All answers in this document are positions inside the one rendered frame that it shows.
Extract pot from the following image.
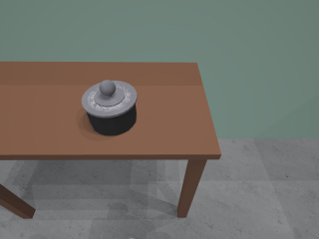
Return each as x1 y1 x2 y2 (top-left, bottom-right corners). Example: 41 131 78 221
87 105 137 136

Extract knob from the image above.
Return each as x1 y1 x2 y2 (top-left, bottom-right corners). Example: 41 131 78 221
99 80 116 97

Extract lid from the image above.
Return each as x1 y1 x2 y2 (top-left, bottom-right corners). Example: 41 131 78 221
82 81 138 119

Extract table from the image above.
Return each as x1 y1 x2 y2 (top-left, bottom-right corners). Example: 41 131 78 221
0 61 221 219

